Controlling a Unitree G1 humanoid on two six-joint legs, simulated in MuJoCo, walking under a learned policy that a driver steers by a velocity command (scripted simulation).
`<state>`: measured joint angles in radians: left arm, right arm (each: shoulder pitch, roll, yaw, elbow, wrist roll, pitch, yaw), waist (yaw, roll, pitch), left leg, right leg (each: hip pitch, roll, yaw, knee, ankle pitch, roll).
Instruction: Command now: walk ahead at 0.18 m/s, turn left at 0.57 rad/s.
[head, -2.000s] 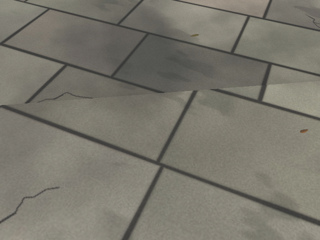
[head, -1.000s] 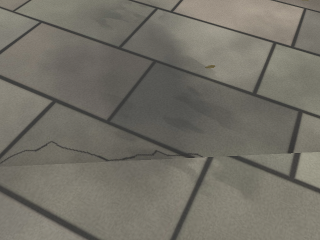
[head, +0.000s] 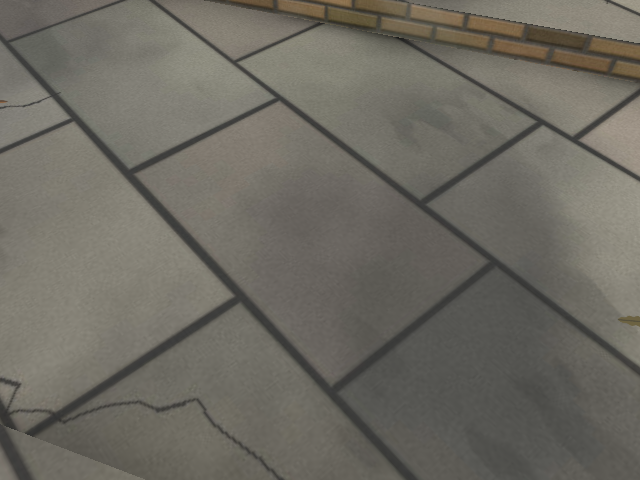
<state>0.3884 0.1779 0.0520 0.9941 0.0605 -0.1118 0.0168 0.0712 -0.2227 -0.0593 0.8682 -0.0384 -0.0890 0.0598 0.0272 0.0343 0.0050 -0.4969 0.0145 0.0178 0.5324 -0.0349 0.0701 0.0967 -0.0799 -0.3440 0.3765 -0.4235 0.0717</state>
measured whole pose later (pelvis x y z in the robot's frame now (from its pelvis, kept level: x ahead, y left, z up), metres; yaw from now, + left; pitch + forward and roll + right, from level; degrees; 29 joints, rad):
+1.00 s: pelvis +0.06 -0.06 +0.02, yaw -18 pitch +3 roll +2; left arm 0.21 0.29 0.06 0.65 0.01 -0.14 -0.08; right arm 0.21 -0.31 -0.05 0.84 -0.04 -0.03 -0.02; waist -0.01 0.00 0.04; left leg -0.41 0.08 -0.02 0.81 -0.35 -0.15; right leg -0.26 0.10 0.11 0.39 -0.17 -0.09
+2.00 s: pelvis +0.10 +0.00 +0.02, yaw -18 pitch +0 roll -1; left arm 0.21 0.31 0.02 0.76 -0.01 -0.05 -0.06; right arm 0.13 -0.30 0.00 0.77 -0.01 -0.06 0.08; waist 0.01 0.00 0.05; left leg -0.19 0.03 0.03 0.50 -0.31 0.00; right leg -0.22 0.04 0.12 0.46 -0.24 0.02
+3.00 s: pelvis +0.50 -0.10 -0.16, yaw -19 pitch +2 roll +1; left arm 0.47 0.23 0.02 0.93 -0.07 -0.08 0.03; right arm 0.19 -0.23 -0.04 0.91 0.01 -0.07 0.04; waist 0.05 -0.02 0.00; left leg -0.43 -0.03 0.04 0.62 -0.23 0.05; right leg -0.49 -0.01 0.13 1.83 -0.62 0.01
